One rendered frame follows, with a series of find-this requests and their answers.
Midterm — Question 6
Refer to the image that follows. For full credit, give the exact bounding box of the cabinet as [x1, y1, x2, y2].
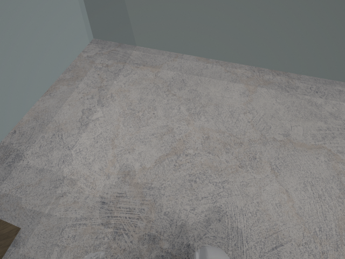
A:
[0, 219, 21, 259]

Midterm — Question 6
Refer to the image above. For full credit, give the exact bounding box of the right robot thigh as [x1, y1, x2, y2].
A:
[194, 246, 230, 259]

